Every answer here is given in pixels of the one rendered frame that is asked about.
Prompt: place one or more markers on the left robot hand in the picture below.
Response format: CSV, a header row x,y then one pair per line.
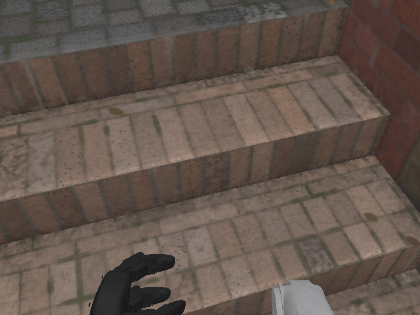
x,y
115,296

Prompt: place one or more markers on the right robot thigh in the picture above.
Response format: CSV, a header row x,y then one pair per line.
x,y
299,297

